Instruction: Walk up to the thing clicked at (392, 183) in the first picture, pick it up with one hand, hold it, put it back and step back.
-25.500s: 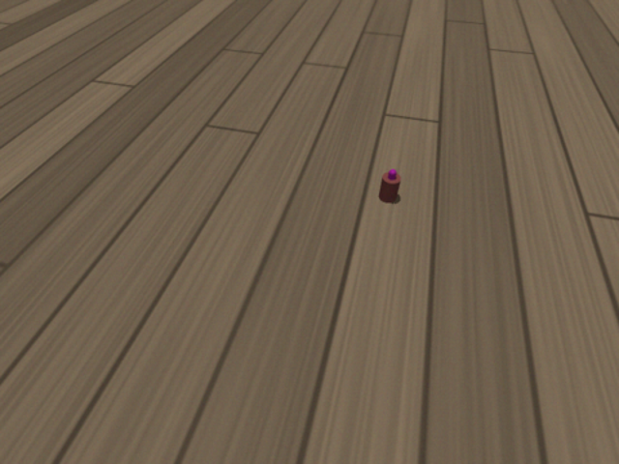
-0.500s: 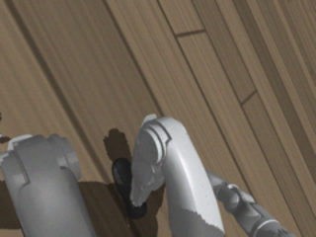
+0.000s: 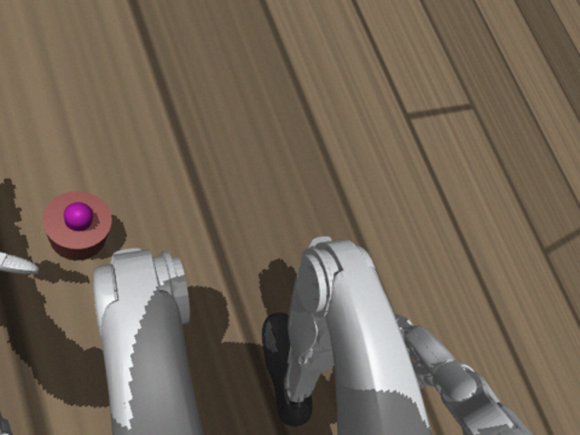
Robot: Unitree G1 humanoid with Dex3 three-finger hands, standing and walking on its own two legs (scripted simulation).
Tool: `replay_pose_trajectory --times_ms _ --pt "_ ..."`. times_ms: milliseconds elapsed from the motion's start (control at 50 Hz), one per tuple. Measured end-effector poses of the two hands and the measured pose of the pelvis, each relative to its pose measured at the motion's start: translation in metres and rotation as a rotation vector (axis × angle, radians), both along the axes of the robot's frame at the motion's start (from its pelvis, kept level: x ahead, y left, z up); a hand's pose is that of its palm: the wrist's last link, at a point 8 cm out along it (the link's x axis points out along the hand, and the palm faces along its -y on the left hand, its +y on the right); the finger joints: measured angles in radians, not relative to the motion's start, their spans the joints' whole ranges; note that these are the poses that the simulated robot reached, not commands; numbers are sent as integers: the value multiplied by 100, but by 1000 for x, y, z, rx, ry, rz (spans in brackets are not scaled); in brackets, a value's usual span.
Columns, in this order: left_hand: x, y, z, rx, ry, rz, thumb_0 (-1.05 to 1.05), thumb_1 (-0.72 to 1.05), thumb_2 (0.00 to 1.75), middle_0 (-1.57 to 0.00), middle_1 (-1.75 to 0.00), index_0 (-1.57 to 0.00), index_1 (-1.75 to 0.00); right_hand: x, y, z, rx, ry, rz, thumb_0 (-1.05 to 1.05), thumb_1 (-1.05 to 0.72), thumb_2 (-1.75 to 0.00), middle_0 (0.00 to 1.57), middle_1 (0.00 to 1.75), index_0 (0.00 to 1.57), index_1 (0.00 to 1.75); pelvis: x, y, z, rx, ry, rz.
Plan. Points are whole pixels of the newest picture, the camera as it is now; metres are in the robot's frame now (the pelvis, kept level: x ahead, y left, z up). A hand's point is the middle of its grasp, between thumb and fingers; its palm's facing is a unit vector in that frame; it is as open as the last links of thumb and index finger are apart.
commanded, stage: home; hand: left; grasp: from the side
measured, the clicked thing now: (78, 225) +0.39 +0.26 -0.22
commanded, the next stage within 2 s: none
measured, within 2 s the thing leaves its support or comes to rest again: rests again in 0.14 s
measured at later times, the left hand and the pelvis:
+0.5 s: hand out of the picture +0.26 +0.35 +0.05, palm faces +0.29 -0.82 -0.49, open 17.1 cm; pelvis +0.02 -0.02 +0.14, yaw +9 degrees
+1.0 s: hand out of the picture +0.23 +0.25 +0.27, palm faces +0.34 -0.87 -0.36, open 17.3 cm; pelvis +0.08 -0.01 +0.36, yaw +14 degrees
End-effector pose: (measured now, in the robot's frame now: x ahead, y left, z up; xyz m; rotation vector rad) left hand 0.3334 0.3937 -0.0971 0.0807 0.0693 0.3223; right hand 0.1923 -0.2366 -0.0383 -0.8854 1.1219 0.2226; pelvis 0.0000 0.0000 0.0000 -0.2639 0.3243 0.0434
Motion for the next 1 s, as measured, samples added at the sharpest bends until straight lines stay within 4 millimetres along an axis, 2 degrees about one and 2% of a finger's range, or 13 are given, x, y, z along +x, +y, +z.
replay_pose_trajectory --times_ms 100,220,280,340,420,500,560,680,780,900,1000 --pt "-19 19 23 71 173 39 -2 -57 8 -10 -5 -8 -6 15 3 2 79 -60 -101 0 -93 -92 21 30 21 30 1 -5 17 36 63 18" --pt "-41 55 88 216 299 149 -2 -56 8 -9 -6 -7 -7 19 2 3 161 -49 -203 0 -94 -92 21 30 21 30 5 -9 43 72 151 44" --pt "-57 65 116 258 387 212 -2 -55 8 -8 -6 -6 -7 17 0 1 194 -28 -261 1 -92 -91 21 30 21 30 9 -10 57 89 192 52" --pt "-73 61 135 273 480 244 -2 -52 8 -7 -6 -6 -7 16 -2 4 224 -7 -309 1 -91 -91 21 30 21 30 11 -11 73 108 223 60" --pt "-89 31 156 258 578 224 -2 -50 9 -7 -6 -6 -7 19 0 21 259 1 -348 1 -90 -91 21 30 21 30 15 -14 103 129 248 69" --pt "-99 -10 183 216 636 182 -2 -48 10 -7 -6 -6 -7 30 3 58 288 -38 -373 1 -90 -91 21 30 21 30 20 -17 143 147 252 78" --pt "-104 -30 211 183 666 186 -2 -47 10 -7 -6 -7 -7 43 4 95 301 -87 -380 1 -90 -91 21 30 21 30 26 -21 176 160 242 88" --pt "-112 -46 273 142 704 242 -1 -47 10 -8 -6 -7 -7 72 5 172 317 -223 -371 1 -90 -90 21 30 21 30 44 -24 237 180 195 111" --pt "-120 -62 316 101 748 255 -1 -47 9 -7 -6 -6 -6 90 4 232 332 -326 -356 1 -90 -90 21 30 21 30 57 -21 282 189 139 131" --pt "-127 -87 362 39 775 234 -1 -48 9 -7 -6 -6 -6 96 8 291 339 -396 -357 1 -90 -91 21 30 21 30 72 -14 329 201 61 153" --pt "-130 -103 401 9 762 217 -1 -50 8 -7 -5 -6 -6 93 16 328 348 -432 -368 1 -90 -91 21 30 21 30 83 -8 361 212 -6 169"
